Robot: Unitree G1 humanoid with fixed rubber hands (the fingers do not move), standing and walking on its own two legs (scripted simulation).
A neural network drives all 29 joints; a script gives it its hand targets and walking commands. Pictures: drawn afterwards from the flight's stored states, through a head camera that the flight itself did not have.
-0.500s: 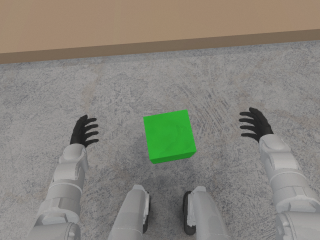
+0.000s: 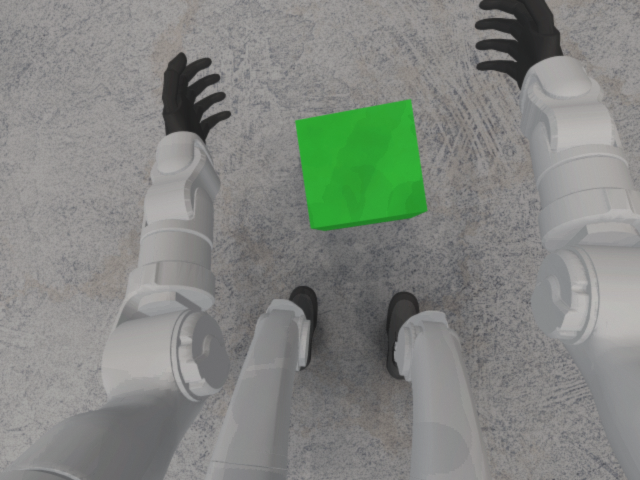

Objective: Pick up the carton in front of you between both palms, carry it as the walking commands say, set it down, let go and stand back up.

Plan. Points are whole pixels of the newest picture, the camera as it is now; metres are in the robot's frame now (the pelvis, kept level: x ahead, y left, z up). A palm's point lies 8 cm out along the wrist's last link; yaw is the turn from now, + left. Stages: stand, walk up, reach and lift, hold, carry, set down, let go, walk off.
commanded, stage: reach and lift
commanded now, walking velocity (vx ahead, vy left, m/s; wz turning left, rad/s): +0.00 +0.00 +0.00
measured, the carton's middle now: (360, 175) +0.49 +0.02 -0.51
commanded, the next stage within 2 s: none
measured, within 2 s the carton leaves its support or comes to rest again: leaves its support in 1.62 s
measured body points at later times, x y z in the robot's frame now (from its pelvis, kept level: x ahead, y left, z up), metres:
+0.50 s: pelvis -0.02 +0.01 -0.18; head +0.35 -0.01 +0.09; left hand +0.46 +0.22 -0.36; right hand +0.53 -0.16 -0.36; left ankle +0.09 +0.15 -0.60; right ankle +0.09 -0.10 -0.60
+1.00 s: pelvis -0.03 +0.02 -0.26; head +0.34 -0.01 -0.02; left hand +0.49 +0.22 -0.44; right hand +0.53 -0.15 -0.47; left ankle +0.09 +0.15 -0.60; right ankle +0.09 -0.10 -0.60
